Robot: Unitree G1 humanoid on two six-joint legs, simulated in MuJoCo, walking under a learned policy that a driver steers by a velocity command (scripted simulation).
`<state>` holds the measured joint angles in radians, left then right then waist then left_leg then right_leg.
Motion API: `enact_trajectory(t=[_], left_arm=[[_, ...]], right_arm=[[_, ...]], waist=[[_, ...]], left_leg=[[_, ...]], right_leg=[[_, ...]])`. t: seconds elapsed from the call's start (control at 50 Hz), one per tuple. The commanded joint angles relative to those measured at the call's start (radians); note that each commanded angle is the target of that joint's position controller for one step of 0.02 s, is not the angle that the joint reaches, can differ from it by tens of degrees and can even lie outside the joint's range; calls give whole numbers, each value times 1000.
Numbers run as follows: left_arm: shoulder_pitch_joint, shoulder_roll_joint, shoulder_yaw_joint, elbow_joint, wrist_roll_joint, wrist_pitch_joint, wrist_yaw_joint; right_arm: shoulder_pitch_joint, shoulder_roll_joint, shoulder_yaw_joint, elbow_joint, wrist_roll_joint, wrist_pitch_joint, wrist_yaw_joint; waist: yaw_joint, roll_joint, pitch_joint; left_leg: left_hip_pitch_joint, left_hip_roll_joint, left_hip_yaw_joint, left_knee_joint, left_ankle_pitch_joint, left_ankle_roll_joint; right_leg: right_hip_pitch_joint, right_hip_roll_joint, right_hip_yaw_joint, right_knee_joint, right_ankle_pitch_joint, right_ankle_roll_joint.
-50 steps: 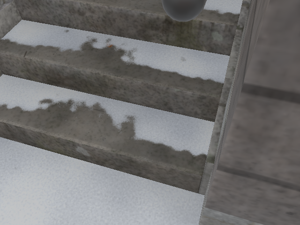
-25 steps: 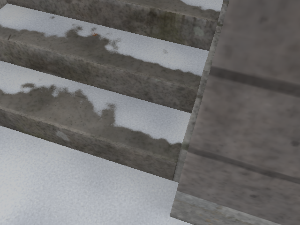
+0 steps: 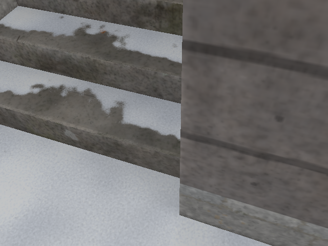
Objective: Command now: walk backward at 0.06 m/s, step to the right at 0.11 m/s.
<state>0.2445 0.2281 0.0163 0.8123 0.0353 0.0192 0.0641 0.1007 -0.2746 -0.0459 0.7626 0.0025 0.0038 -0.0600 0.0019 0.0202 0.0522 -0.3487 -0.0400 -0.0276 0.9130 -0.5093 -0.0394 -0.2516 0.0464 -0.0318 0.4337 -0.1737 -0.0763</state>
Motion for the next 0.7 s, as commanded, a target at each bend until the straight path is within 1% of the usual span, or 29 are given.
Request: enact_trajectory(t=[0.02, 0.04, 0.06, 0.08, 0.1, 0.12, 0.14, 0.16, 0.18, 0.2, 0.22, 0.24, 0.26, 0.28, 0.3, 0.32, 0.34, 0.36, 0.38, 0.4, 0.42, 0.44, 0.46, 0.48, 0.5, 0.56, 0.64, 0.66, 0.7], left_arm=[[46, 206, 65, -36, -6, 2, 16], [47, 198, 66, -35, -11, 4, 16], [39, 190, 67, -35, -20, 5, 15], [35, 182, 68, -35, -32, 6, 13], [63, 166, 67, -28, -33, 3, 10], [59, 129, 62, -34, -17, -6, 3], [-33, 145, 67, -101, -10, -22, 4], [-54, 233, 98, -85, -3, -17, 8], [-1, 265, 115, -65, -8, -11, 1], [65, 244, 116, -27, -9, -1, -2], [116, 152, 89, -17, -11, -19, 1], [92, 95, 68, -14, -5, -28, 0], [25, 70, 53, -30, -10, -34, -4], [-31, 65, 45, -52, -15, -41, -9], [-39, 68, 41, -63, -23, -47, -13], [-6, 75, 38, -59, -28, -53, -17], [35, 95, 40, -37, -26, -62, -20], [57, 131, 43, -36, -17, -63, -15], [89, 183, 46, -35, -9, -59, -5], [43, 246, 62, -17, -24, -60, -1], [45, 183, 49, -12, -30, -63, -8], [48, 148, 35, 0, -19, -70, -10], [34, 151, 33, 6, -11, -77, -13], [24, 147, 32, 9, -13, -85, -16], [25, 136, 27, 16, -14, -91, -17], [19, 137, 20, 29, -19, -96, -18], [4, 138, 11, 48, -20, -98, -21], [-3, 125, 3, 55, -18, -98, -26], [-7, 136, 2, 68, -20, -97, -31]], right_arm=[[-60, -87, -11, -61, 8, -28, 12], [-38, -84, -10, -51, 9, -29, 16], [-2, -80, -9, -37, 8, -31, 20], [41, -74, -8, -20, 2, -33, 24], [71, -89, -10, -12, -12, -34, 24], [132, -128, -18, -11, -24, -31, 19], [103, -223, -36, -31, -55, -36, 17], [24, -191, -28, -56, -57, -50, 4], [-55, -163, -19, -74, -37, -62, -7], [-102, -136, -12, -87, -14, -71, -6], [-137, 8, 31, -62, -1, -67, 10], [-138, 31, 39, -48, 1, -55, 22], [-112, 11, 34, -39, 5, -40, 26], [-79, -18, 30, -35, -5, -29, 29], [-46, -53, 22, -30, -13, -25, 34], [-38, -69, 19, -27, -9, -23, 40], [8, -71, 19, -7, 3, -35, 49], [48, -63, 23, 12, 4, -51, 61], [51, -58, 28, 15, -7, -71, 73], [101, -54, 21, 9, -21, -78, 76], [26, -91, 14, 11, -27, -75, 71], [-12, -84, 13, 0, -14, -70, 67], [-15, -60, 17, 5, -8, -61, 59], [-7, -62, 17, 9, -8, -54, 53], [0, -61, 16, 16, -7, -48, 50], [10, -62, 10, 37, -10, -30, 41], [17, -63, 4, 62, -9, -22, 36], [13, -53, 6, 69, -10, -17, 37], [22, -66, 2, 82, -10, -12, 37]], waist=[[35, -160, -55], [27, -161, -49], [5, -150, -45], [-21, -134, -43], [-26, -94, -58], [-45, 51, -88], [-58, 270, -70], [-50, 196, -41], [8, 131, -38], [43, 84, -48], [97, 121, -117], [82, 156, -68], [36, 148, -24], [0, 118, -8], [-13, 91, -12], [-2, 66, -27], [1, 50, -41], [2, 40, -47], [-1, 10, -71], [-66, -117, -57], [-7, -84, -63], [4, -83, -63], [-3, -96, -60], [-6, -111, -49], [-8, -109, -46], [-5, -82, -35], [-4, -54, -36], [-5, -42, -46], [-4, -33, -43]], left_leg=[[27, 7, 43, -208, 45, 29], [56, 7, 42, -283, 76, 49], [106, 5, 48, -389, 144, 74], [188, 1, 59, -518, 253, 101], [313, 44, 19, -559, 328, 121], [447, 202, -148, -570, 319, 159], [235, 480, -438, -686, 384, 356], [122, 488, -444, -726, 448, 415], [110, 423, -343, -701, 510, 362], [126, 348, -248, -670, 522, 298], [69, 201, -49, -669, 400, 222], [8, 131, 16, -666, 329, 188], [-2, 114, 2, -664, 291, 190], [20, 137, -39, -665, 282, 206], [55, 166, -84, -656, 272, 222], [85, 180, -107, -627, 244, 218], [92, 177, -119, -601, 230, 196], [71, 167, -131, -587, 233, 157], [38, 139, -113, -548, 259, 114], [69, 72, -30, -578, 283, 74], [142, 67, -11, -541, 297, 47], [155, 61, -4, -519, 307, 44], [167, 64, -4, -513, 317, 49], [166, 64, -5, -513, 330, 52], [166, 67, -9, -519, 335, 53], [173, 69, -10, -524, 335, 47], [188, 72, -11, -530, 348, 33], [197, 80, -14, -537, 356, 32], [197, 81, -15, -541, 359, 29]], right_leg=[[70, -236, 291, -215, -120, -139], [59, -234, 299, -217, -137, -134], [34, -221, 294, -209, -154, -119], [-15, -201, 279, -197, -172, -92], [-118, -169, 247, -164, -193, -45], [-278, -99, 151, 33, -234, 13], [-319, -16, 53, 254, -365, 70], [-273, -32, 134, 527, -399, 119], [-280, -17, 167, 669, -343, 127], [-286, -30, 166, 722, -293, 145], [-128, -77, 144, 617, -204, 158], [-82, -71, 57, 518, -169, 182], [-81, -76, 27, 433, -146, 190], [-84, -79, 22, 345, -154, 188], [-70, -78, 21, 243, -182, 180], [-24, -77, 17, 104, -155, 165], [41, -77, 25, -12, -95, 152], [107, -107, 74, -68, -16, 137], [171, -185, 155, -46, 166, 118], [75, -168, 151, 20, 110, 75], [14, -140, 130, -5, 13, 63], [-1, -134, 123, -26, -39, 74], [-13, -125, 119, -36, -47, 85], [-21, -122, 117, -41, -50, 89], [-22, -120, 112, -41, -51, 91], [-31, -118, 114, -49, -56, 90], [-33, -116, 120, -64, -67, 79], [-25, -117, 119, -67, -52, 75], [-16, -116, 120, -71, -39, 69]])
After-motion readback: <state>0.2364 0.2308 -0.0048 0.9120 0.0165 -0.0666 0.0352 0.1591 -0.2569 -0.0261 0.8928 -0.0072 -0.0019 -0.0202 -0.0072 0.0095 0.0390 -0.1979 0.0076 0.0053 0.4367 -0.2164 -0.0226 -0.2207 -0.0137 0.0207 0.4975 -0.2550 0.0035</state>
